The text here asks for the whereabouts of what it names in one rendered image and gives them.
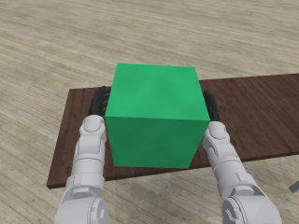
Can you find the table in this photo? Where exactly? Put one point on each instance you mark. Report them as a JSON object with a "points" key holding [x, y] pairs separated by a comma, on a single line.
{"points": [[260, 114]]}

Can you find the robot left forearm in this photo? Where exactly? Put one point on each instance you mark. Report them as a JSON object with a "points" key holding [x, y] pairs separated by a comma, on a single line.
{"points": [[86, 178]]}

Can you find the carton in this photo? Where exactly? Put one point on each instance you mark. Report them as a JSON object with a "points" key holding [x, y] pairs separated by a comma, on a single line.
{"points": [[156, 116]]}

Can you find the robot left upper arm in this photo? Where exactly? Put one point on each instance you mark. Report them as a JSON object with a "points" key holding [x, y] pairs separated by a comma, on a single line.
{"points": [[89, 210]]}

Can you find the robot right forearm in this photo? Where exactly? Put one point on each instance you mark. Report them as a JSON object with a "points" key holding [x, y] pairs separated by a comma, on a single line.
{"points": [[232, 178]]}

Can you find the robot left hand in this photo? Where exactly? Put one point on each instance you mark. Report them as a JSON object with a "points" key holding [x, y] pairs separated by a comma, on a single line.
{"points": [[97, 105]]}

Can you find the robot right upper arm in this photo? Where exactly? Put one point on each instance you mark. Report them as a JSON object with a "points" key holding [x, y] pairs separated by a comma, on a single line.
{"points": [[249, 209]]}

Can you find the robot right hand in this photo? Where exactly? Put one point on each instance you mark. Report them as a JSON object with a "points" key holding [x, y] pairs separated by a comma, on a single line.
{"points": [[211, 106]]}

